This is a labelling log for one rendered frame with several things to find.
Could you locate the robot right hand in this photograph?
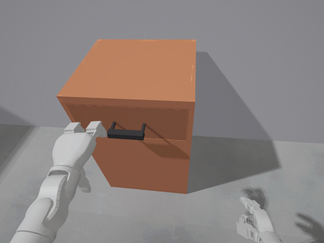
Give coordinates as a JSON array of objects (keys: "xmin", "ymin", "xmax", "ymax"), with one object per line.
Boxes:
[{"xmin": 236, "ymin": 197, "xmax": 275, "ymax": 243}]

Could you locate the cabinet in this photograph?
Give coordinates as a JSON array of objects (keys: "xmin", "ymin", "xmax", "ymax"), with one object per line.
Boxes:
[{"xmin": 56, "ymin": 39, "xmax": 196, "ymax": 194}]

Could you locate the robot left forearm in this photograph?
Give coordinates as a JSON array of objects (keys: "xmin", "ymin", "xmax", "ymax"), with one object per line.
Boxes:
[{"xmin": 10, "ymin": 165, "xmax": 81, "ymax": 243}]

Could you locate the drawer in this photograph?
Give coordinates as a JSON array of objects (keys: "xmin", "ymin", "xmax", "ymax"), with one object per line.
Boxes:
[{"xmin": 67, "ymin": 104, "xmax": 187, "ymax": 140}]

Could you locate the robot right forearm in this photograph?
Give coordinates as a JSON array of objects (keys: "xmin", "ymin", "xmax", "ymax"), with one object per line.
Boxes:
[{"xmin": 257, "ymin": 231, "xmax": 283, "ymax": 243}]

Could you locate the robot left hand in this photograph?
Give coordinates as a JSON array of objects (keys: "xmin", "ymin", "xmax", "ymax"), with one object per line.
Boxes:
[{"xmin": 52, "ymin": 121, "xmax": 107, "ymax": 193}]

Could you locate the handle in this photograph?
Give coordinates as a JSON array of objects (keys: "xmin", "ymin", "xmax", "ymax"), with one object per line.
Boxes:
[{"xmin": 107, "ymin": 121, "xmax": 146, "ymax": 140}]

